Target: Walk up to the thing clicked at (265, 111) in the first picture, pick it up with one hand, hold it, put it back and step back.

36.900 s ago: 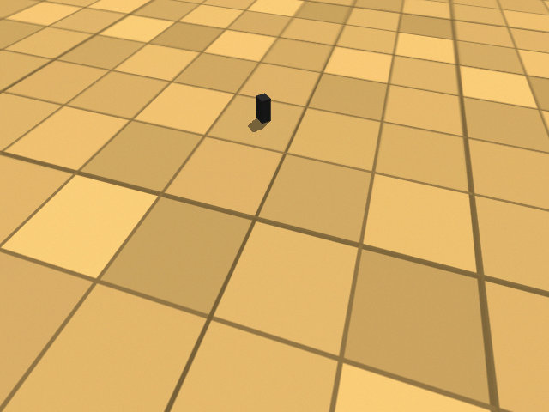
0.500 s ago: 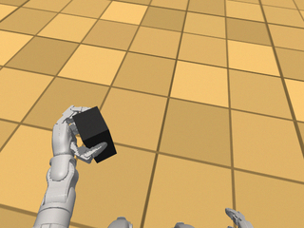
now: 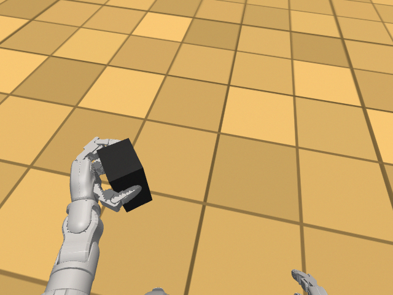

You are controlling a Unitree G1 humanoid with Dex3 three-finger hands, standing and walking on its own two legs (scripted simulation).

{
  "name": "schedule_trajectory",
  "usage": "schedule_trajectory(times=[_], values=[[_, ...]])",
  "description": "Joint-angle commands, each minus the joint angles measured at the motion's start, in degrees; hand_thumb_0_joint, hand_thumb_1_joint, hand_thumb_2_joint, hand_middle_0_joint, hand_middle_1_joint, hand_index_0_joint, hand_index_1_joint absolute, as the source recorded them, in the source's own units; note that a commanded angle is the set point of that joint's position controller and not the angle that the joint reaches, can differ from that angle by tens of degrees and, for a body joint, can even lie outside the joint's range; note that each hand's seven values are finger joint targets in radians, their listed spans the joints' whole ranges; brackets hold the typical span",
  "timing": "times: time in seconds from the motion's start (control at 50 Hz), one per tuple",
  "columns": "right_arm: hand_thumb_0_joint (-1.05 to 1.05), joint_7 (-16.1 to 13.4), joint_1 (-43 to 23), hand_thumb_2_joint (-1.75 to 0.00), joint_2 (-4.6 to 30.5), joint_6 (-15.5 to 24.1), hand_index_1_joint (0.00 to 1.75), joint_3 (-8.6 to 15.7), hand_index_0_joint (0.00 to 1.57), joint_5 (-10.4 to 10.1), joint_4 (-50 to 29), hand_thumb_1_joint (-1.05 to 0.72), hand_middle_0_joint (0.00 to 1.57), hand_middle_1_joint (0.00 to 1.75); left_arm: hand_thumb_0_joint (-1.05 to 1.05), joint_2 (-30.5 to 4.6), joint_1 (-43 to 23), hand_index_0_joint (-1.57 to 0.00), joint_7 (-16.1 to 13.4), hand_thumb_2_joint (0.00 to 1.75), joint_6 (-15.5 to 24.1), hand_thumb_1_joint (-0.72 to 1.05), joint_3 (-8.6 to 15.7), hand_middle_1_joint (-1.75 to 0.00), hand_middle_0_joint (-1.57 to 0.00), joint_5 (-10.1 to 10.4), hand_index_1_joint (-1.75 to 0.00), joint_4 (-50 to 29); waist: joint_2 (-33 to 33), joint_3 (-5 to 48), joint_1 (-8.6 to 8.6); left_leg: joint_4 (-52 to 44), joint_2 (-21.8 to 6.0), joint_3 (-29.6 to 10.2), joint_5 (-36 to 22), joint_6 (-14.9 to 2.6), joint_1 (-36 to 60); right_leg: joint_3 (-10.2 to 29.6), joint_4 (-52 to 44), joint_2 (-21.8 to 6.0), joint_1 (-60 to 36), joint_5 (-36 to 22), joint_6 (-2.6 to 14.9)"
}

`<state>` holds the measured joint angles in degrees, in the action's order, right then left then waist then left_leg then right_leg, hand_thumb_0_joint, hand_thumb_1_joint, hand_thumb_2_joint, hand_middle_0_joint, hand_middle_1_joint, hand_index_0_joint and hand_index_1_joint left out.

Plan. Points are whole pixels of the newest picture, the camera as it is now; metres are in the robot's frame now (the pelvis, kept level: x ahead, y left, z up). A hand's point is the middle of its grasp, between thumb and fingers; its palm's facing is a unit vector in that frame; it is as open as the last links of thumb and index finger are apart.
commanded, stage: hold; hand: left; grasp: from the side
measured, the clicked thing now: (127, 178) +0.36 +0.15 +0.02
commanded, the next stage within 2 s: none
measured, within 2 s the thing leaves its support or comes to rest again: neither
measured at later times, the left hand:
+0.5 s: hand (113, 176) +0.34 +0.17 +0.05, palm faces +0.16 -0.99 -0.02, open 11.2 cm
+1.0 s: hand (113, 178) +0.34 +0.17 +0.05, palm faces +0.16 -0.99 -0.01, open 11.2 cm
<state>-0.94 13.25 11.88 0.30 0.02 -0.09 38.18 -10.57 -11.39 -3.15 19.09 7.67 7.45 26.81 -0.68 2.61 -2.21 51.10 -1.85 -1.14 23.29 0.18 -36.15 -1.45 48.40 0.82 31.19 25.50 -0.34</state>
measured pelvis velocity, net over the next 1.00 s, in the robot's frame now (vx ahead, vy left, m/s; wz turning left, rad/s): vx -0.01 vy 0.00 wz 0.00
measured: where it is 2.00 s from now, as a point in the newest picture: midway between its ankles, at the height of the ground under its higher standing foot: outside the picture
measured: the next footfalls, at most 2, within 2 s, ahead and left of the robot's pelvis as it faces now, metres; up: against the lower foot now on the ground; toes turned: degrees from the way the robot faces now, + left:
none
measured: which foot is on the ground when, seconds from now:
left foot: down 0.00-1.00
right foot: down 0.00-1.00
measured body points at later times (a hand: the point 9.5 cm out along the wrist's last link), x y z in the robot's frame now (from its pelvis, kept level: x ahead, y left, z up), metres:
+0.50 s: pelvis -0.01 +0.00 +0.00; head +0.04 +0.02 +0.45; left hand +0.33 +0.22 +0.05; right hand +0.12 -0.24 -0.10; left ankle +0.02 +0.12 -0.70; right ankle -0.01 -0.13 -0.70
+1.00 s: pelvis -0.01 +0.00 +0.01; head +0.04 +0.01 +0.45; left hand +0.32 +0.22 +0.05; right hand +0.13 -0.24 -0.10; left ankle +0.02 +0.12 -0.70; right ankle -0.01 -0.13 -0.70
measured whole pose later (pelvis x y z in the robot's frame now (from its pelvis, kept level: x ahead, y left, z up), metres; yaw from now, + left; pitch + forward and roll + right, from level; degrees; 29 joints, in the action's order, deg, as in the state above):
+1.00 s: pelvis -0.01 +0.00 +0.01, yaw +0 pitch +7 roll -2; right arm -1.2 12.6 12.1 1.6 0.2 -0.2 38.2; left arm -10.0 -10.0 -2.0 19.3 7.9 7.8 26.8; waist -0.6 1.8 -1.7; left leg 48.9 -1.6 -0.9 22.0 0.0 -33.6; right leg -1.2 46.4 0.6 28.8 24.2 -0.5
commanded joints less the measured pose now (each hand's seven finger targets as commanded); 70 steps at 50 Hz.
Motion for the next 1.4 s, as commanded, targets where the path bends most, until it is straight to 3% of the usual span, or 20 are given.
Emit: schedule_trajectory(times=[0.0,0.08,0.16,0.18,0.3,0.38,0.46,0.56,0.6,0.7,0.8,0.94,1.06,1.1,1.12,1.16,1.22,1.28,1.34,1.38], values=[[0.0,-0.21,-0.14,-0.9,8.05,2.43,0.3,2.78,0.2,0.13,-6.48,-0.92,0.2,0.3,0.0,-6.45,-17.63,-1.25,0.08,1.18,5.13,-0.06,2.87,-1.4,-1.24,1.45,-1.41,-15.99,-1.47,19.58,0.48,-6.47,0.73,0.23,-18.8,-0.74,14.63,-0.15,-6.69,0.56,-6.0,-21.49,0.46],[0.0,-0.14,-1.34,-0.9,7.86,2.53,0.3,2.77,0.2,0.13,-7.19,-0.92,0.2,0.3,0.0,-5.25,-17.23,-1.24,-0.26,1.17,5.1,-0.05,1.89,-1.38,-1.23,0.94,-1.39,-16.22,-1.09,16.57,0.23,-7.48,0.76,0.2,-15.85,-0.58,13.63,-0.36,-7.15,0.64,-5.01,-18.82,0.54],[0.0,-0.11,-0.81,-0.91,8.37,2.41,0.3,3.1,0.2,0.23,-6.85,-0.92,0.2,0.3,0.0,-7.39,-18.58,-1.23,-0.38,1.17,5.66,-0.06,3.29,-1.39,-1.22,0.65,-1.4,-17.73,-2.7,18.52,0.39,-8.08,0.48,-0.14,-16.77,-0.31,16.14,-0.61,-7.03,0.81,-4.65,-18.45,0.83],[0.0,-0.09,-0.92,-0.9,8.08,2.59,0.3,2.81,0.2,0.21,-7.32,-0.91,0.2,0.3,0.0,-5.56,-18.54,-1.24,-0.23,1.17,5.59,-0.02,1.27,-1.39,-1.22,0.85,-1.4,-19.3,-3.18,19.41,0.3,-8.09,0.33,-0.2,-18.36,-0.23,17.29,-0.73,-6.82,0.85,-4.91,-19.7,0.86],[0.0,-0.38,-1.4,-0.91,7.68,2.9,0.3,2.65,0.2,0.18,-6.48,-0.92,0.2,0.3,0.0,-5.78,-19.85,-1.22,-0.3,1.18,5.67,-0.07,1.88,-1.39,-1.21,0.93,-1.4,-17.56,-1.74,16.8,-0.08,-8.7,0.49,-0.15,-14.07,-0.45,15.74,-0.28,-7.86,0.67,-4.42,-16.82,0.59],[0.0,-0.42,-1.01,-0.91,8.13,3.08,0.3,2.82,0.2,0.23,-6.49,-0.91,0.2,0.3,0.0,-6.11,-18.73,-1.22,0.23,1.19,5.52,-0.04,2.19,-1.4,-1.21,1.07,-1.4,-15.95,-1.54,17.56,-0.07,-7.97,0.55,0.05,-16.62,-0.67,15.31,-0.23,-7.67,0.48,-4.79,-19.32,0.56],[0.0,-0.09,-1.46,-0.91,8.32,3.07,0.3,3.15,0.2,0.21,-6.55,-0.91,0.2,0.3,0.0,-7.24,-17.96,-1.22,0.66,1.19,5.79,-0.04,3.15,-1.39,-1.21,0.72,-1.4,-15.64,-2.33,16.7,0.96,-8.96,0.49,-0.28,-13.78,-0.15,14.82,-0.59,-7.68,0.65,-4.37,-15.99,0.96],[0.0,-0.15,-1.24,-0.9,8.28,3.35,0.3,2.86,0.2,0.15,-7.04,-0.91,0.2,0.3,0.0,-6.63,-18.76,-1.22,0.69,1.2,6.39,-0.02,2.55,-1.39,-1.21,1.38,-1.4,-17.47,-2.0,18.64,0.41,-8.23,0.52,-0.05,-16.72,-0.32,16.0,-0.44,-7.45,0.64,-5.34,-18.92,0.77],[0.0,-0.29,-1.43,-0.91,8.18,3.46,0.3,2.78,0.2,0.15,-7.04,-0.92,0.2,0.3,0.0,-7.91,-19.52,-1.22,0.63,1.19,6.63,-0.03,3.88,-1.39,-1.21,1.46,-1.4,-18.17,-1.84,19.03,0.72,-8.31,0.63,0.04,-15.48,-0.42,15.52,-0.22,-7.58,0.5,-6.07,-18.19,0.67],[0.0,-0.66,-2.39,-0.9,8.09,3.57,0.3,2.76,0.2,0.0,-7.35,-0.91,0.2,0.3,0.0,-6.54,-17.59,-1.21,0.77,1.19,6.68,-0.01,3.31,-1.38,-1.2,1.56,-1.39,-16.67,-0.91,16.32,0.54,-9.19,0.95,0.38,-11.25,-0.45,13.8,0.03,-8.5,0.3,-5.21,-15.16,0.61],[0.0,-0.69,-1.6,-0.9,8.53,3.86,0.3,2.96,0.2,-0.07,-6.69,-0.91,0.2,0.3,0.0,-5.22,-16.35,-1.21,1.59,1.18,5.81,0.0,1.08,-1.37,-1.19,1.46,-1.38,-15.28,-1.47,16.74,-0.21,-8.8,0.55,0.0,-15.12,-0.38,16.59,-0.36,-8.04,0.55,-4.56,-17.74,0.64],[0.0,-0.64,-1.52,-0.9,8.32,3.66,0.3,2.89,0.2,0.06,-6.62,-0.9,0.2,0.3,0.0,-8.16,-19.63,-1.2,0.69,1.2,6.11,-0.04,4.58,-1.38,-1.19,1.65,-1.39,-17.0,-1.53,18.21,0.67,-8.7,0.75,0.16,-15.02,-0.54,15.73,-0.09,-8.2,0.39,-6.08,-17.85,0.57],[0.0,-0.58,-2.11,-0.9,8.33,3.6,0.3,2.82,0.2,0.09,-6.74,-0.9,0.2,0.3,0.0,-7.04,-18.06,-1.2,1.24,1.2,6.54,0.0,3.4,-1.38,-1.19,1.46,-1.39,-15.53,-1.44,15.93,0.77,-8.95,0.66,0.03,-14.52,-0.46,14.59,-0.23,-7.8,0.43,-4.74,-17.2,0.75],[0.0,-0.39,-2.11,-0.9,8.43,3.67,0.3,3.02,0.2,0.25,-6.81,-0.9,0.2,0.3,0.0,-8.34,-19.22,-1.2,1.4,1.2,7.13,-0.03,4.65,-1.38,-1.19,1.43,-1.39,-16.44,-2.87,17.67,0.86,-8.97,0.71,0.05,-13.44,-0.32,15.62,-0.12,-7.91,0.43,-4.43,-16.03,0.79],[0.0,-0.4,-1.88,-0.9,7.91,3.65,0.3,2.75,0.2,0.18,-6.8,-0.91,0.2,0.3,0.0,-6.61,-18.65,-1.19,1.76,1.19,7.12,-0.02,2.98,-1.37,-1.18,1.67,-1.38,-16.04,-1.94,17.4,0.58,-8.68,0.79,0.08,-14.13,-0.37,15.12,-0.15,-7.87,0.39,-5.41,-16.96,0.65],[0.0,-0.41,-2.07,-0.91,8.48,3.79,0.3,2.94,0.2,-0.07,-7.05,-0.91,0.2,0.3,0.0,-8.3,-18.53,-1.21,1.84,1.2,7.3,-0.01,4.6,-1.39,-1.2,1.98,-1.4,-16.65,-2.84,18.25,0.94,-8.74,0.81,0.16,-14.27,-0.38,16.11,0.01,-7.92,0.28,-5.3,-17.02,0.73],[0.0,-0.36,-1.29,-0.91,8.73,3.93,0.3,3.08,0.2,-0.05,-6.99,-0.91,0.2,0.3,0.0,-6.53,-19.1,-1.21,2.27,1.2,7.1,-0.02,1.74,-1.38,-1.2,2.12,-1.39,-19.21,-3.22,20.11,0.05,-8.46,0.35,-0.43,-17.68,-0.23,18.65,-0.51,-7.42,0.65,-5.23,-19.01,0.85],[0.0,-0.51,-0.9,-0.91,8.75,4.03,0.3,3.14,0.2,-0.12,-6.13,-0.91,0.2,0.3,0.0,-7.06,-17.95,-1.21,2.09,1.2,6.45,-0.09,2.94,-1.39,-1.2,2.2,-1.4,-15.31,-0.93,17.98,0.09,-8.03,0.4,-0.14,-18.08,-0.72,16.14,-0.23,-7.77,0.62,-5.26,-20.22,0.61],[0.0,-0.42,-0.81,-0.91,8.49,3.8,0.3,3.04,0.2,0.09,-6.07,-0.91,0.2,0.3,0.0,-6.28,-20.02,-1.2,1.84,1.2,6.56,-0.07,1.96,-1.38,-1.19,1.98,-1.4,-16.9,-1.44,17.46,-0.17,-8.38,0.36,-0.35,-16.68,-0.6,16.09,-0.4,-7.72,0.64,-4.61,-18.73,0.74],[0.0,-0.48,-1.16,-0.91,8.47,3.76,0.3,2.94,0.2,-0.15,-6.32,-0.9,0.2,0.3,0.0,-7.64,-18.32,-1.2,1.61,1.2,6.26,-0.05,4.17,-1.38,-1.19,2.16,-1.39,-15.6,-1.37,16.66,1.06,-8.61,0.62,-0.09,-16.42,-0.59,15.15,-0.28,-8.09,0.39,-5.79,-18.65,0.68]])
